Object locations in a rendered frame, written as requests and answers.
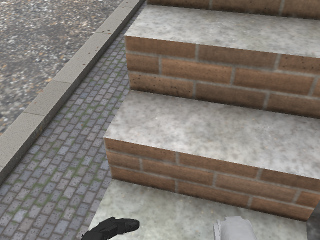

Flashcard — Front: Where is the left robot hand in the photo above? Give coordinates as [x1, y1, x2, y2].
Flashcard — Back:
[81, 217, 140, 240]

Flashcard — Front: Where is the robot right thigh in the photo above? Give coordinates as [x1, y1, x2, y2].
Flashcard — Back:
[213, 216, 257, 240]

